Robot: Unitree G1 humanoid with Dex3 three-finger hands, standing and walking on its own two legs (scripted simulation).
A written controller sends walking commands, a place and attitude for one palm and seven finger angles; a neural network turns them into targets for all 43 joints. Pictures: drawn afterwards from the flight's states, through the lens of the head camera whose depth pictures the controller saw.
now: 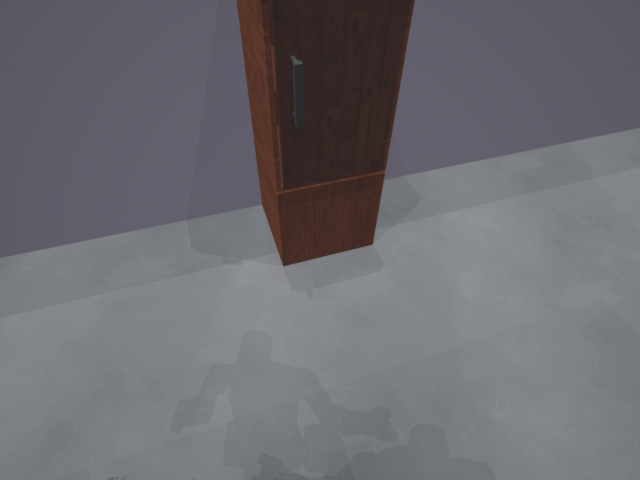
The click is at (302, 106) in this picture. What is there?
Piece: cupboard door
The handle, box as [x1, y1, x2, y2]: [290, 56, 303, 127]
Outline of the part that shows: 290,56 293,68 293,116 294,123 296,127 303,126 302,63 300,60 297,61 294,56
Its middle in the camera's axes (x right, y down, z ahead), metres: -0.07 -0.39 +1.02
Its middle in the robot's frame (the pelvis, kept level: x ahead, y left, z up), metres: +1.02 +0.13 +0.00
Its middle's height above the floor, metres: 0.77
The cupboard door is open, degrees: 0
